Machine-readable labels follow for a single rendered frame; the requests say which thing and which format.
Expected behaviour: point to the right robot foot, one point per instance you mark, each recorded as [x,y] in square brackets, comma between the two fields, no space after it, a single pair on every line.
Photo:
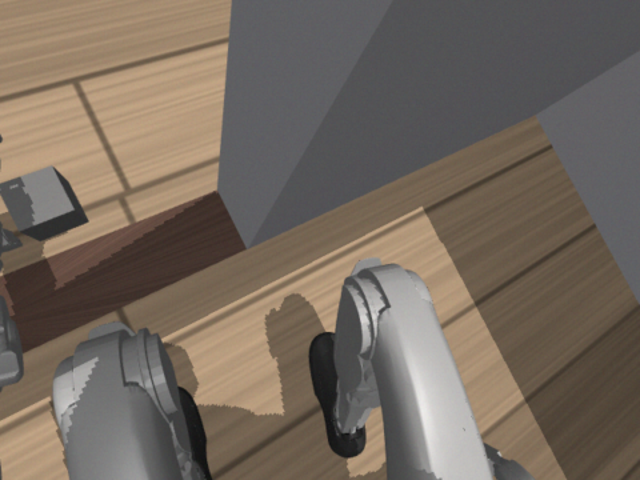
[324,379]

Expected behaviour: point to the left robot hand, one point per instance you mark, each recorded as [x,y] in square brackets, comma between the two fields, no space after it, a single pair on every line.
[10,242]

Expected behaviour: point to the left robot arm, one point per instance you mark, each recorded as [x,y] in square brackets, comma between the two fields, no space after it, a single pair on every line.
[11,357]

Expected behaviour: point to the right robot hand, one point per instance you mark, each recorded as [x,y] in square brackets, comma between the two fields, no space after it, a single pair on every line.
[504,469]

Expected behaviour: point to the left robot foot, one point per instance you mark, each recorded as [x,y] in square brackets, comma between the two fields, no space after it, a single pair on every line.
[196,433]

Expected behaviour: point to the cube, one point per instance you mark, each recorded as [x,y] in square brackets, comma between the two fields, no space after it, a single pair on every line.
[42,204]

